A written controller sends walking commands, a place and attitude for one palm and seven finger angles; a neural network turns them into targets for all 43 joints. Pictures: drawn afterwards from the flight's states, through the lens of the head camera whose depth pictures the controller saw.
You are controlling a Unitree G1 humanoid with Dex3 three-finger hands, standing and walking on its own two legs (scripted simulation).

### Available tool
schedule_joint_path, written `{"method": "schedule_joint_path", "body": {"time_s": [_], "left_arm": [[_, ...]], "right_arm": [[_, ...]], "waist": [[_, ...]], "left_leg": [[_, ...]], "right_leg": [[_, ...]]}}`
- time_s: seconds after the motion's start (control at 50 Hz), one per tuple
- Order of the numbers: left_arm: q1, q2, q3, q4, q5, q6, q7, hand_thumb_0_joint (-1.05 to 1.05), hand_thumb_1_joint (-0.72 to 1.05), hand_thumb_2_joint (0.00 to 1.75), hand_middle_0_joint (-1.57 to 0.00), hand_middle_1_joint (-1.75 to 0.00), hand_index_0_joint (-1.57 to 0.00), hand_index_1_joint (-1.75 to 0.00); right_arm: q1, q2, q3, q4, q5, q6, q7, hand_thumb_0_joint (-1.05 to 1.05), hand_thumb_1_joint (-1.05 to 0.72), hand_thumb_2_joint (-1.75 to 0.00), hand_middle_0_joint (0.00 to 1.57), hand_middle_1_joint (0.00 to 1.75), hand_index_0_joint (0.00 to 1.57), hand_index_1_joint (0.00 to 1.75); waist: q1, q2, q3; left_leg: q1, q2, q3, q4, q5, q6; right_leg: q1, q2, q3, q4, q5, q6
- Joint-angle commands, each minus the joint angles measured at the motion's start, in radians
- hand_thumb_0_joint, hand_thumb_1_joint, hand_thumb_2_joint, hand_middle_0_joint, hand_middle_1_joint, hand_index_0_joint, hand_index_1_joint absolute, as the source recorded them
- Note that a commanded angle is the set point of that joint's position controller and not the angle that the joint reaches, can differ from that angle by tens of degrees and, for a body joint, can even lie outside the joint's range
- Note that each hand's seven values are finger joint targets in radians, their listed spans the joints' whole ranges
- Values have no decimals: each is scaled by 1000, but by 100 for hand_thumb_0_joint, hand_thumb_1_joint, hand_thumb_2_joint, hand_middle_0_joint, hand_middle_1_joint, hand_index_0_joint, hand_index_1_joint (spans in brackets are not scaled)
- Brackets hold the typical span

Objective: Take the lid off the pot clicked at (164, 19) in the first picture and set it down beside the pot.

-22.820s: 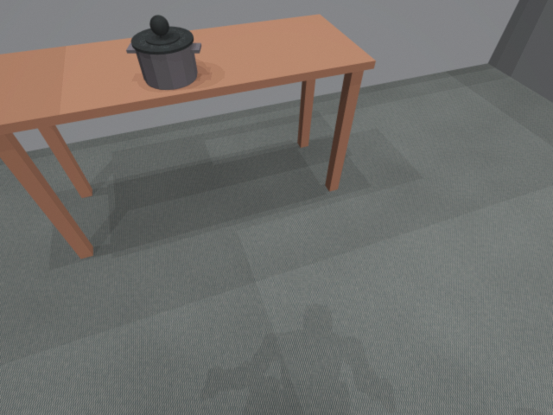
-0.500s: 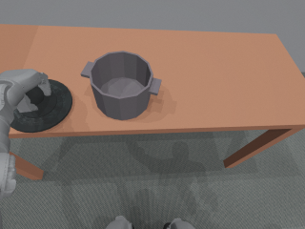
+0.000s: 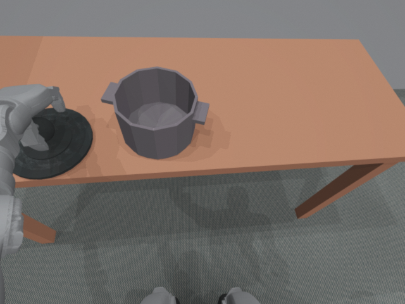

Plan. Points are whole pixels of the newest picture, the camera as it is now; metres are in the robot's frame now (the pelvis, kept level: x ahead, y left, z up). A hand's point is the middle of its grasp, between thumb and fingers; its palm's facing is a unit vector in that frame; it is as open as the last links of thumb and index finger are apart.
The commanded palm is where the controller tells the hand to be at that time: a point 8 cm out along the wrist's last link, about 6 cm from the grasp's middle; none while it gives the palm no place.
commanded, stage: open the fingers wide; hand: left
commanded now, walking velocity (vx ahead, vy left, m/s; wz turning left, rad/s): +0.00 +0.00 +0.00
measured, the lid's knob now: (39, 130) +0.48 +0.32 +0.01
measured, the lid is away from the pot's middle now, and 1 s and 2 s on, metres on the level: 0.25 0.25 0.25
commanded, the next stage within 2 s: raise the empty hand in 0.10 s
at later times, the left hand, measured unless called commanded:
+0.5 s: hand (25, 117) +0.47 +0.32 +0.06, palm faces -0.43 -0.09 -0.90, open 11.0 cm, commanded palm +0.49 +0.30 +0.12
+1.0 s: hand (6, 96) +0.47 +0.32 +0.11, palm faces -0.40 -0.09 -0.91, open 11.0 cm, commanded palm +0.49 +0.31 +0.18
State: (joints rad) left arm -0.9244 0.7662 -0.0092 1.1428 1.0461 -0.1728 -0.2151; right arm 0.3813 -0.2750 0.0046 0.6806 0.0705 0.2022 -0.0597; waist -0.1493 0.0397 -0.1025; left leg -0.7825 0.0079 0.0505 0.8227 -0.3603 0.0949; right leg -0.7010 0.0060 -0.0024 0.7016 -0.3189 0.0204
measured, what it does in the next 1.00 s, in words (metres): stands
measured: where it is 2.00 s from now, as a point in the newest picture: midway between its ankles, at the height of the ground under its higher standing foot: outside the picture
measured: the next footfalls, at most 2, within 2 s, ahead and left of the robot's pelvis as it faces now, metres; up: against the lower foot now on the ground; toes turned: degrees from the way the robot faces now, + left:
none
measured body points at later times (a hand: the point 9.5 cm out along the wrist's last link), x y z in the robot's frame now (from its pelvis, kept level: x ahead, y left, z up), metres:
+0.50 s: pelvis +0.01 +0.00 +0.00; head +0.11 +0.03 +0.44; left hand +0.49 +0.32 +0.11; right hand +0.01 -0.28 -0.10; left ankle +0.01 +0.05 -0.70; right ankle +0.00 -0.17 -0.70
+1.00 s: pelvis +0.02 +0.01 +0.02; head +0.10 +0.03 +0.46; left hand +0.49 +0.32 +0.16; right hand +0.04 -0.27 -0.10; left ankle +0.01 +0.05 -0.70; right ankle +0.00 -0.17 -0.70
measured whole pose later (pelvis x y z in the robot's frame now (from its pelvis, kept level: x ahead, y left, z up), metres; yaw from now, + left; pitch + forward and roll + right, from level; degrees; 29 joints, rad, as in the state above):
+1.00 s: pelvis +0.02 +0.01 +0.02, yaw +1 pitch +14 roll -4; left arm -0.97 0.78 -0.04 1.06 0.99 -0.15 -0.34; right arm 0.36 -0.28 0.00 0.67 0.09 0.18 -0.06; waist -0.11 0.03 -0.09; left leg -0.61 -0.02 0.05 0.69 -0.33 0.10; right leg -0.52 -0.01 0.00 0.56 -0.28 0.02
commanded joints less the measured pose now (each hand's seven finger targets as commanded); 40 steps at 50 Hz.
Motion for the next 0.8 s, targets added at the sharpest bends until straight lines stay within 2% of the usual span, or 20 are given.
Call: {"method": "schedule_joint_path", "body": {"time_s": [0.0,0.04,0.12,0.2,0.22,0.26,0.32,0.36,0.4,0.46,0.5,0.56,0.58,0.6,0.62,0.64,0.68,0.7,0.74,0.78], "left_arm": [[-414,295,70,-146,-17,4,42,0,0,63,-34,-87,-34,-87],[-443,306,67,-165,-16,8,42,0,-1,63,-34,-87,-34,-87],[-447,317,73,-172,-15,5,40,0,-1,64,-35,-87,-35,-87],[-460,305,72,-220,-20,-2,34,0,-1,64,-35,-86,-35,-86],[-452,297,63,-197,-24,2,32,0,-1,64,-35,-86,-35,-86],[-484,349,94,-238,-23,-5,29,0,-1,64,-35,-86,-35,-86],[-471,312,70,-217,-28,10,27,0,-1,64,-35,-86,-35,-86],[-446,332,85,-205,-30,9,20,0,-1,64,-35,-86,-35,-86],[-473,282,37,-185,-36,22,6,0,-1,64,-35,-86,-35,-86],[-492,347,85,-255,-34,10,-9,0,-1,64,-35,-86,-35,-86],[-462,345,86,-234,-39,9,-21,0,-1,64,-35,-86,-35,-86],[-453,282,37,-192,-50,11,-39,0,-1,64,-35,-86,-35,-86],[-469,315,57,-209,-53,12,-43,0,-1,64,-35,-86,-35,-86],[-475,313,52,-219,-49,11,-46,0,-1,64,-35,-86,-35,-86],[-466,297,39,-195,-53,13,-50,0,-1,64,-35,-86,-35,-86],[-488,332,62,-227,-50,10,-50,0,-1,64,-35,-86,-35,-86],[-529,351,79,-309,-51,-1,-55,0,-1,64,-35,-86,-35,-86],[-510,332,74,-310,-53,0,-57,0,-1,64,-35,-86,-35,-86],[-438,304,61,-205,-66,11,-61,0,-1,64,-35,-86,-35,-86],[-463,309,51,-205,-72,16,-70,0,-1,64,-35,-86,-35,-86]], "right_arm": [[138,-200,-68,-47,-11,-14,-12,0,-90,-90,20,30,20,30],[136,-203,-67,-48,-10,-14,-12,0,-90,-90,20,30,20,30],[135,-203,-66,-47,-9,-15,-14,0,-90,-90,20,30,20,30],[140,-198,-71,-47,-13,-13,-15,0,-90,-90,20,30,20,30],[137,-198,-70,-46,-10,-15,-14,0,-90,-90,20,30,20,30],[138,-201,-66,-46,-8,-17,-19,0,-90,-90,20,30,20,30],[132,-195,-69,-44,-6,-20,-16,0,-90,-90,20,30,20,30],[132,-198,-65,-49,-2,-22,-18,0,-90,-90,20,30,20,30],[128,-201,-64,-43,0,-22,-14,0,-90,-90,20,30,20,30],[129,-197,-66,-53,0,-29,-19,0,-90,-90,20,30,20,30],[123,-193,-64,-56,0,-28,-20,0,-90,-90,20,30,20,30],[116,-194,-64,-55,6,-31,-19,0,-90,-90,20,30,20,30],[113,-199,-63,-52,6,-30,-17,0,-90,-90,20,30,20,30],[113,-195,-62,-60,5,-30,-18,0,-90,-90,20,30,20,30],[112,-195,-62,-58,7,-33,-19,0,-90,-90,20,30,20,30],[111,-199,-62,-58,8,-32,-22,0,-90,-90,20,30,20,30],[109,-192,-66,-62,3,-37,-22,0,-90,-90,20,30,20,30],[109,-186,-68,-67,3,-37,-23,0,-90,-90,20,30,20,30],[103,-190,-65,-62,6,-34,-20,0,-90,-90,20,30,20,30],[92,-197,-61,-60,8,-35,-16,0,-90,-90,20,30,20,30]], "waist": [[4,119,-400],[1,116,-399],[4,137,-401],[3,166,-449],[-1,151,-423],[6,164,-454],[5,175,-428],[12,152,-432],[0,137,-380],[17,166,-459],[16,139,-446],[11,123,-369],[18,133,-364],[16,138,-383],[12,111,-357],[15,113,-376],[27,186,-440],[23,184,-456],[19,96,-376],[25,90,-343]], "left_leg": [[526,8,-107,-81,441,-42],[509,6,-104,-91,388,-37],[519,7,-102,-85,402,-38],[578,11,-105,-77,480,-42],[560,9,-102,-78,458,-41],[567,8,-100,-83,473,-38],[584,10,-101,-87,481,-43],[581,8,-100,-94,496,-42],[563,10,-101,-104,462,-41],[621,8,-100,-105,528,-39],[610,6,-99,-106,549,-40],[589,9,-96,-127,500,-37],[592,10,-96,-129,494,-37],[596,4,-96,-136,484,-36],[578,4,-94,-137,460,-33],[588,6,-96,-145,456,-31],[672,11,-108,-143,564,-43],[698,10,-110,-141,608,-48],[631,7,-100,-151,539,-39],[597,6,-96,-169,487,-34]], "right_leg": [[-64,78,-75,-67,148,-70],[-51,76,-72,-72,138,-70],[-54,74,-70,-71,141,-72],[-57,76,-70,-73,167,-70],[-55,76,-71,-76,163,-69],[-24,73,-67,-76,186,-71],[-35,75,-71,-87,179,-69],[-14,74,-72,-88,195,-70],[-36,75,-75,-98,176,-67],[17,72,-67,-103,220,-70],[37,74,-68,-108,237,-65],[7,72,-73,-124,201,-66],[19,70,-71,-127,201,-67],[31,72,-68,-132,198,-67],[31,71,-71,-135,193,-67],[43,69,-66,-139,196,-66],[57,67,-67,-140,229,-69],[59,70,-67,-144,242,-67],[61,70,-70,-156,226,-62],[78,65,-69,-164,219,-65]]}}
